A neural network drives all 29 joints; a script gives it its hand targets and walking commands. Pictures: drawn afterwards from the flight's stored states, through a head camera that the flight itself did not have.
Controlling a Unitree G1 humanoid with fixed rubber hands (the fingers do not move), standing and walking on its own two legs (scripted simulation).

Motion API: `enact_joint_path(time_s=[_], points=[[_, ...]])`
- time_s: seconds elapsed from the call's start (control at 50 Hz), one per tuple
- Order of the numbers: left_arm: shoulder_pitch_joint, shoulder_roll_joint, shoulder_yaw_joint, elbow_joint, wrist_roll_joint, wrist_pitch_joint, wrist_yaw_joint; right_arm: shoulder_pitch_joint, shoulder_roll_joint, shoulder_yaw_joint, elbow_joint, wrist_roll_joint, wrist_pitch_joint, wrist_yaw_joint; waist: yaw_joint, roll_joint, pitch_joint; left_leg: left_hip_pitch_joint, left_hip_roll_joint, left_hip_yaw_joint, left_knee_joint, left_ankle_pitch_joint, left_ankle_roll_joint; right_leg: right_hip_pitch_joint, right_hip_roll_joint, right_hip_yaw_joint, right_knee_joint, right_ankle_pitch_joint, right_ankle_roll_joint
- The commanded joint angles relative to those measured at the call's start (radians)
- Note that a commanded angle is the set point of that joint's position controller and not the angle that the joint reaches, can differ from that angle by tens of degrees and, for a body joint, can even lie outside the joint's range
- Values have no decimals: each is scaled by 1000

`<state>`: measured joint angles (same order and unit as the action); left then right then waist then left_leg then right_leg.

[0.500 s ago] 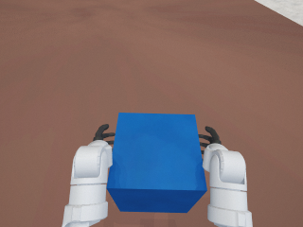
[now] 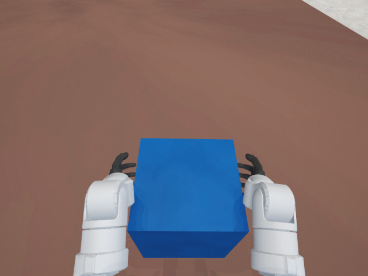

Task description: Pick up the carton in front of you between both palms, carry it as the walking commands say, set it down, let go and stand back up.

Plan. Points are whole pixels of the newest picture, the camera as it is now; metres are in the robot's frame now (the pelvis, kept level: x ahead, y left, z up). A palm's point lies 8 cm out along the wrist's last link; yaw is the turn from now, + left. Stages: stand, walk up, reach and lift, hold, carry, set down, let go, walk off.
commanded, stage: carry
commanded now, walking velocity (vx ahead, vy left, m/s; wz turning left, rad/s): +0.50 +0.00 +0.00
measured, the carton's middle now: (185, 202) +0.30 -0.01 -0.03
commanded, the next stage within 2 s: none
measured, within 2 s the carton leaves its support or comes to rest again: neither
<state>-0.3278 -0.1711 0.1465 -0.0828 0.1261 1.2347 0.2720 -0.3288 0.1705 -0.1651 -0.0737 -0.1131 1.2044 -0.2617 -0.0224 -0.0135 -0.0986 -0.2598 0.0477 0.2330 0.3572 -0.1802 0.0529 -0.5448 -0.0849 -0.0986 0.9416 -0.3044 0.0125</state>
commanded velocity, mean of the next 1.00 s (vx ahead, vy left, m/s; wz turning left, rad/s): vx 0.18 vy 0.00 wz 0.00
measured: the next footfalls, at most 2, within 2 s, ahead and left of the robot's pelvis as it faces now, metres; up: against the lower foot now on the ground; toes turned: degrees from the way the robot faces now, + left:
right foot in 0.22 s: +0.33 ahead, -0.13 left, +0.00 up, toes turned -10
left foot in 0.62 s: +0.59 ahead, +0.09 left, +0.00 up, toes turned -17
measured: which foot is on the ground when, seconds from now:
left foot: down 0.00-0.26, up 0.28-0.60, down 0.62-1.00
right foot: up 0.00-0.20, down 0.22-0.66, up 0.68-0.78, down 0.80-1.00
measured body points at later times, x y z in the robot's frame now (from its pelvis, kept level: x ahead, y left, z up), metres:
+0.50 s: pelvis +0.32 -0.04 +0.00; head +0.35 -0.06 +0.45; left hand +0.62 +0.12 +0.07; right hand +0.64 -0.17 +0.06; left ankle +0.39 +0.11 -0.70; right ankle +0.29 -0.12 -0.75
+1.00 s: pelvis +0.54 -0.02 -0.01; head +0.54 -0.02 +0.44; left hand +0.85 +0.14 +0.08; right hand +0.85 -0.16 +0.08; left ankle +0.55 +0.08 -0.74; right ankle +0.45 -0.13 -0.74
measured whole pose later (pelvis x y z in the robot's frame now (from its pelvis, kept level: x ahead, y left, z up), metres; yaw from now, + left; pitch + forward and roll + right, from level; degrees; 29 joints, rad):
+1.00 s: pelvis +0.54 -0.02 -0.01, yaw +1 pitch +5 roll +1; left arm -0.36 -0.18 0.17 -0.13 0.14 1.22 0.26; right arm -0.36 0.18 -0.17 -0.12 -0.15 1.19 -0.24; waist 0.00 -0.01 -0.11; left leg -0.35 0.05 0.20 0.53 -0.23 0.03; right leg -0.19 -0.07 -0.13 0.52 -0.37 0.03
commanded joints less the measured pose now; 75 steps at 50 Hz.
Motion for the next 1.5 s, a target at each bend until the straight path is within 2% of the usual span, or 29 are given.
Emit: enact_joint_path(time_s=[0.0, 0.14, 0.2, 0.22, 0.24, 0.26, 0.3, 0.32, 0.36, 0.42, 0.5, 0.54, 0.6, 0.62, 0.64, 0.66, 0.68, 0.72, 0.76, 0.8, 0.86, 0.94, 1.18, 1.28, 1.32, 1.4, 1.42, 1.46, 1.48], points=[[-594, -1083, -675, -118, -444, -42, -416, -569, 1065, 671, -93, 472, -2, 454, 9, 135, -286, 300, 260, -242, -207, 1, 87, -67, -32, 2, -192, 91, 11], [-526, -1011, -694, -105, -443, -8, -421, -464, 1002, 670, -52, 424, 30, 441, -4, 163, -212, 358, 198, -98, -111, 280, 28, 49, 24, -107, -464, 261, -16], [-516, -1003, -677, -48, -443, 0, -440, -467, 994, 676, -13, 416, 34, 443, 21, 118, -252, 220, 142, -2, 166, 386, -27, 380, 83, -188, -523, 176, -43], [-504, -999, -666, -24, -437, 0, -445, -484, 979, 676, -8, 415, 36, 445, 43, 39, -307, 63, 116, 0, 373, 237, -60, 578, -33, -26, -537, 109, -65], [-505, -987, -651, 20, -417, -12, -446, -545, 995, 684, -23, 435, 46, 449, 56, -235, -375, -242, 4, -25, 668, 13, -103, 790, -282, 428, -626, 19, -202], [-505, -1007, -641, 28, -421, -17, -447, -562, 1004, 688, -12, 437, 47, 452, 52, -297, -338, -459, -52, -106, 823, -316, -93, 861, -346, 592, -689, 183, -261], [-546, -1042, -638, -17, -445, -24, -452, -575, 1040, 682, -18, 446, 26, 451, 47, -115, -336, -499, 46, -211, 900, -278, -47, 793, -310, 416, -633, 383, -226], [-577, -1060, -640, -44, -454, -30, -454, -586, 1056, 682, -33, 453, 17, 449, 41, -40, -326, -474, 79, -227, 835, -215, -44, 729, -294, 340, -650, 368, -187], [-618, -1090, -651, -85, -476, -42, -457, -599, 1067, 693, -77, 452, 3, 438, 37, -77, -320, -397, 86, -206, 699, -133, -54, 645, -254, 210, -702, 302, -136], [-592, -1071, -652, -118, -484, -42, -460, -553, 1080, 701, -103, 439, -11, 416, 34, -119, -301, -351, 49, -141, 517, -86, -76, 627, -214, 70, -699, 489, -141], [-518, -1025, -648, -144, -465, -28, -455, -512, 1048, 714, -157, 423, -5, 396, 38, -163, -281, -247, -15, -57, 251, 86, -82, 633, -153, -76, -625, 786, -102], [-478, -1009, -646, -130, -444, -20, -449, -493, 1028, 719, -154, 424, 9, 399, 39, -167, -278, -179, -33, -35, 150, 203, -81, 639, -133, -107, -579, 785, -74], [-462, -991, -652, -96, -421, -11, -444, -469, 1009, 710, -114, 428, 28, 422, 18, -84, -277, 136, -30, 1, -67, 473, -79, 515, -76, -155, -396, 654, -2], [-464, -980, -657, -84, -414, -9, -444, -474, 992, 699, -97, 428, 35, 431, 15, -36, -317, 298, 86, -106, -14, 713, -74, 414, -55, -139, -308, 463, 29], [-504, -987, -671, -90, -430, 0, -445, -461, 990, 688, -54, 411, 35, 437, 7, 150, -422, 559, 284, -294, 149, 1135, 45, 226, -31, -62, -151, 90, 50], [-516, -984, -677, -87, -439, 8, -448, -418, 998, 670, 1, 401, 29, 439, 0, 241, -463, 617, 333, -394, 129, 1160, 145, 116, 27, -16, -98, -244, 56], [-526, -991, -677, -81, -437, 5, -450, -413, 1011, 659, 7, 404, 24, 442, 6, 200, -440, 564, 331, -385, 76, 1028, 153, 99, 18, 26, -123, -301, 44], [-580, -1018, -686, -101, -452, -6, -451, -464, 1056, 655, -13, 412, 13, 447, 17, 172, -401, 448, 290, -319, 17, 737, 100, 158, 3, 37, -338, -314, 23], [-612, -1046, -700, -126, -466, -18, -447, -506, 1082, 656, -39, 420, 2, 449, 21, 182, -406, 354, 228, -238, 1, 529, 54, 293, 22, 0, -495, -124, 22], [-613, -1058, -696, -142, -471, -26, -445, -521, 1076, 664, -73, 427, -7, 446, 18, 137, -430, 280, 186, -168, 30, 388, 22, 413, -4, -7, -585, 110, 23], [-618, -1047, -683, -144, -466, -17, -439, -560, 1052, 683, -113, 441, 1, 438, 18, 12, -388, 203, 139, -131, 130, 482, -11, 437, -98, 35, -474, 442, 16], [-500, -1021, -659, -32, -436, -1, -446, -469, 1028, 679, -29, 406, 22, 430, 17, -6, -390, 191, 128, -132, 226, 702, -11, 433, -77, 20, -398, 654, 22], [-566, -1033, -656, -60, -448, -16, -448, -540, 1047, 691, -43, 437, 19, 434, 22, -22, -334, 144, 61, -91, 180, 576, -42, 492, -57, -4, -411, 804, 23], [-573, -1033, -660, -78, -451, -15, -447, -535, 1050, 689, -47, 436, 19, 432, 23, 48, -335, 271, 98, -127, 199, 817, -4, 394, -20, -20, -499, 537, 31], [-575, -1029, -660, -82, -453, -11, -448, -528, 1053, 687, -45, 433, 19, 430, 23, 34, -322, 215, 90, -121, 215, 732, -4, 463, -23, -18, -547, 608, 28], [-549, -1028, -662, -53, -449, -17, -457, -518, 1057, 698, -38, 423, 11, 427, 26, -111, -301, -21, -8, -39, 134, 210, -62, 677, -86, 5, -421, 1112, -5], [-550, -1036, -664, -47, -448, -22, -459, -529, 1062, 704, -39, 425, 7, 430, 25, -119, -295, 10, -18, -32, 90, 196, -65, 656, -91, 7, -398, 1146, -10], [-551, -1051, -668, -32, -444, -36, -462, -535, 1068, 713, -27, 431, -2, 437, 17, -62, -324, 222, 12, -53, 97, 487, -47, 485, -70, -11, -333, 992, 9], [-550, -1057, -671, -23, -440, -45, -464, -526, 1071, 715, -13, 431, -10, 442, 9, 3, -351, 370, 70, -101, 145, 769, -13, 340, -45, -25, -293, 761, 25]])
